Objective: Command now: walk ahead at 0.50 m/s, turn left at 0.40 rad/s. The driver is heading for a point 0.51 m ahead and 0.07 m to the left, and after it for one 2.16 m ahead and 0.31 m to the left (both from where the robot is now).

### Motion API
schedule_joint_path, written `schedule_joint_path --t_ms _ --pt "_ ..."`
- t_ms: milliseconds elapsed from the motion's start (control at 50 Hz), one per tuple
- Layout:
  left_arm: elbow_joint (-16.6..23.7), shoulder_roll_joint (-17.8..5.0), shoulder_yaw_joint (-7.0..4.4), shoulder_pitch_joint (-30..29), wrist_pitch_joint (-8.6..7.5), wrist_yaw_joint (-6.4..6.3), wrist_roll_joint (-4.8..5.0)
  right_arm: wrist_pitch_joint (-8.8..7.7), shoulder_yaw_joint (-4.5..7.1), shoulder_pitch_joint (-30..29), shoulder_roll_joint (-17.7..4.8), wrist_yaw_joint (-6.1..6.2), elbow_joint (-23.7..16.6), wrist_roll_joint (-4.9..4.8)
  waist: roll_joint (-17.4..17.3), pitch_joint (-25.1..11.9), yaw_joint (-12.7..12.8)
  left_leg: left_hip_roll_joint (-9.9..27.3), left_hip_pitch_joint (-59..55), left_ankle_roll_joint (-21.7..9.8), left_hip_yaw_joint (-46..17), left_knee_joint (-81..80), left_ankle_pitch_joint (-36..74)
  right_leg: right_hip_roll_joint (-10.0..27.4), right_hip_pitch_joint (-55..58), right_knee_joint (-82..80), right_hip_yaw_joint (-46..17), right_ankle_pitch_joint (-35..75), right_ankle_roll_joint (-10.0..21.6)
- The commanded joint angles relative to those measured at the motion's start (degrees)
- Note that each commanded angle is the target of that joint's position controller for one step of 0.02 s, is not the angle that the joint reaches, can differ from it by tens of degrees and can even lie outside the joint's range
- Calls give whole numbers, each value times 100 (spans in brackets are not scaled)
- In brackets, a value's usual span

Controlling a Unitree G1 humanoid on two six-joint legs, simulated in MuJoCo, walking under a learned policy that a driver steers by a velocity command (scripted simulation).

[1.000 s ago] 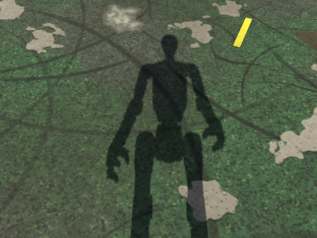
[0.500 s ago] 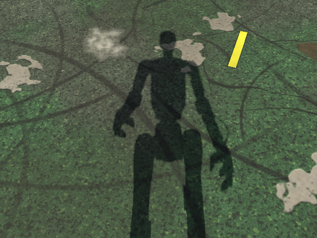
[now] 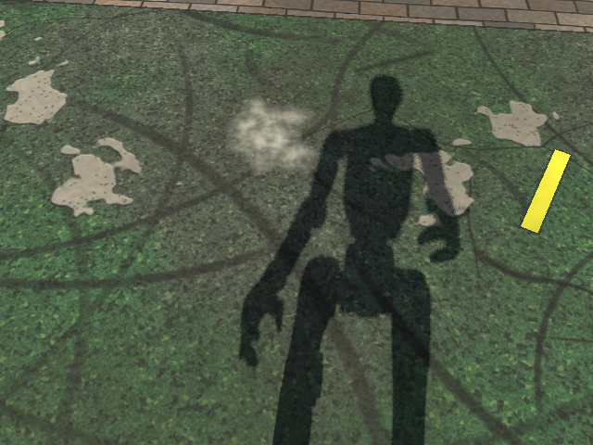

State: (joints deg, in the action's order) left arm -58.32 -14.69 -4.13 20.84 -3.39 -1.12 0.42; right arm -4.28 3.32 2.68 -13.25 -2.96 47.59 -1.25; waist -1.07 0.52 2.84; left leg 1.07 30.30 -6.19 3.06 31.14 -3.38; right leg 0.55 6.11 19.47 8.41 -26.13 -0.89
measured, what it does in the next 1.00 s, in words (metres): walks ahead, turning left: right foot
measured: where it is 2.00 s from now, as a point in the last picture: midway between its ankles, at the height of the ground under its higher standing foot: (238, 213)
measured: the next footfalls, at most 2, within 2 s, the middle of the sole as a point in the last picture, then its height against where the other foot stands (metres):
right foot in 0.50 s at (351, 441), level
left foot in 1.02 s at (219, 344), level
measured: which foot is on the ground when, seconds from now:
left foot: down 0.00-0.52, up 0.54-1.00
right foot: down 0.00-0.02, up 0.04-0.48, down 0.50-1.00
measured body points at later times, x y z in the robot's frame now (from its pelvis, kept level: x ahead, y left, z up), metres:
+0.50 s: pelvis +0.29 +0.01 +0.01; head +0.32 +0.02 +0.46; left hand +0.46 +0.29 -0.07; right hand +0.36 -0.27 -0.11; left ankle +0.14 +0.09 -0.72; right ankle +0.44 -0.07 -0.72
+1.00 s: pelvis +0.55 +0.09 +0.01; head +0.58 +0.10 +0.46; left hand +0.44 +0.35 -0.12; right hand +0.84 -0.06 -0.06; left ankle +0.66 +0.24 -0.71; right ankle +0.45 -0.08 -0.72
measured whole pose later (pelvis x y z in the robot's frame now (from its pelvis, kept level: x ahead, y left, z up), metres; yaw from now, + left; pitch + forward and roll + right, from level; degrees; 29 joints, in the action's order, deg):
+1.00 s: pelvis +0.55 +0.09 +0.01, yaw +16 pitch +3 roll -2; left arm -54.0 -16.0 -3.3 23.1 -3.7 0.2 1.4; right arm -4.8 2.1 1.2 -14.0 -1.9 40.2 -1.0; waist -1.5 0.4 5.8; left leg 2.4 30.7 -2.6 0.2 28.9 -2.0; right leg -0.9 2.7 15.3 1.1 -20.8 -0.1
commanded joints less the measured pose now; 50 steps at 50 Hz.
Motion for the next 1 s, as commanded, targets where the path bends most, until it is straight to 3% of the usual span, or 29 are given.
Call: schedule_joint_path --t_ms 20,40,60,80,100,120,160,220,300,340,400,460,480,500,520,540,560,580,600,620,640,680,740,820,880,940,980,1000 --pt "597 -552 -20 116 -62 -47 -114 -2 606 2106 -1726 97 90 48 -621 -1565 -968 1013 -4268 -1125 -2208 -93 -314 562 -2806 4350 154 3919 167" --pt "651 -175 143 219 -286 52 -117 -15 537 2112 -1680 89 73 -28 -1350 -2125 -737 1924 -5337 -1819 -4917 -1260 -1043 -462 -4436 5825 -733 -425 -10" --pt "770 -650 17 -271 -494 145 96 -20 407 2047 -1278 100 60 18 -962 -1834 -905 1740 -5194 -1492 -4489 -1411 -1281 -64 -5071 6164 -1452 -307 180" --pt "921 -758 8 -728 -591 163 210 -37 351 1711 -1045 122 -40 46 -616 -1197 -857 1522 -4479 -1266 -3638 -1401 -918 195 -5215 5977 -1363 113 304" --pt "943 -732 -11 -924 -613 127 124 -55 301 1305 -910 113 -142 72 -11 -719 -626 1294 -3526 -1136 -3014 -1513 -348 419 -4986 5439 -1313 497 319" --pt "940 -795 -83 -938 -555 78 12 -72 246 1014 -752 122 -248 112 66 -539 -406 1134 -2828 -1041 -2607 -1625 127 604 -4540 4937 -1322 704 292" --pt "998 -674 -111 -824 -389 46 -58 -68 233 878 -766 157 -348 114 -53 -392 -169 954 -2117 -1071 -2360 -1868 391 670 -4077 4413 -1311 803 169" --pt "1200 -535 -98 -1238 -269 -8 -124 -87 303 1149 -1042 279 -337 64 -123 -149 -215 797 -1691 -1066 -1988 -2044 604 565 -4186 3404 -1172 1521 -98" --pt "1478 -367 -33 -2103 -305 50 -91 -28 318 1491 -1073 374 -296 20 -293 10 -525 430 -1460 -703 -1672 -1954 102 215 -3819 1678 -1117 2992 -161" --pt "1563 -339 3 -2346 -339 109 -47 -20 305 1681 -1035 377 -212 14 -386 11 -663 484 -1544 -622 -1692 -1913 -81 123 -3577 1260 -1061 3408 -137" --pt "1687 -476 5 -2572 -408 200 -23 1 275 1950 -943 382 -69 5 -396 43 -767 745 -2205 -593 -1955 -1546 -47 137 -3682 916 -1140 3207 -9" --pt "1728 -677 -33 -2413 -492 253 -18 66 299 1985 -1033 407 -48 48 -561 24 -612 983 -2756 -503 -2242 -1087 606 67 -3462 682 -1030 2425 229" --pt "1627 -774 -84 -2014 -517 243 -32 85 287 1909 -1019 408 -82 51 -587 -139 -379 852 -2806 -416 -2173 -716 1314 -41 -2921 473 -898 2366 373" --pt "1445 -990 -178 -1278 -541 220 -94 80 226 1811 -877 391 -153 76 -491 -687 -45 548 -2572 -271 -1941 144 1854 158 -1791 609 -1065 2557 627" --pt "1318 -1352 -267 -286 -541 203 -138 59 128 1885 -670 384 -280 174 135 -1538 287 101 -1573 -39 -1516 1778 747 1110 -115 860 -2094 2760 1075" --pt "1018 -1638 -381 309 -446 253 -90 -30 26 2706 -309 357 -259 -3 2031 -2112 37 -683 494 361 -1031 3557 -2520 2169 1573 224 -4586 1439 1925" --pt "1049 -1093 -235 276 -422 283 63 -75 96 2445 -815 360 -193 -73 1432 -1670 211 -397 1279 335 -1422 4204 -2953 2148 1429 -154 -5064 210 1775" --pt "1144 -816 -151 -138 -390 266 64 -96 156 1783 -1056 348 -340 -89 847 -860 259 -162 1556 314 -1328 4301 -2426 1947 684 -264 -4278 244 1521" --pt "1240 -751 -98 -520 -349 259 -9 -101 145 1410 -1001 351 -429 -21 368 -451 119 111 1383 331 -1059 4105 -1966 1722 -86 -395 -3641 847 1407" --pt "1259 -658 -61 -736 -332 264 -52 -106 159 1241 -927 349 -493 61 287 -181 -13 290 1245 361 -956 3750 -1673 1548 -642 -546 -3265 1392 1409" --pt "1260 -591 -23 -815 -339 264 -105 -88 170 1291 -849 339 -508 80 441 -167 -161 446 940 371 -925 3504 -1507 1388 -976 -660 -2958 1790 1366" --pt "1187 -595 -17 -750 -349 266 -68 -41 139 1398 -646 330 -499 59 611 -194 -262 531 713 434 -781 3096 -1429 1235 -1237 -864 -2531 2278 1406" --pt "1075 -864 -89 -556 -335 198 -17 -18 76 931 -515 339 -683 105 503 -75 -196 616 928 591 -631 2222 -828 1237 -1315 -1108 -2098 2848 1477" --pt "945 -944 -96 -277 -258 147 47 -53 5 244 -396 279 -836 82 497 43 12 459 585 624 -431 830 419 955 -1366 -1165 -1448 3012 1236" --pt "789 -982 -90 83 -201 145 85 -77 -15 -272 -416 204 -995 24 512 179 203 312 420 607 -333 276 704 1057 -1154 -1070 -1394 2857 1194" --pt "682 -1051 -107 223 -108 127 104 -118 0 -573 -521 113 -1172 2 572 287 185 237 474 440 -354 -68 293 1337 -631 -807 -1507 3039 1110" --pt "669 -1161 -140 133 -48 100 106 -145 62 -319 -688 82 -1147 15 656 133 -58 103 -31 277 -261 -267 -67 1412 -416 -400 -1485 3807 992" --pt "688 -1178 -138 20 -22 87 116 -150 145 187 -831 96 -1007 42 646 -163 -375 -57 -800 150 -108 -441 -53 1260 -463 185 -1303 4674 881"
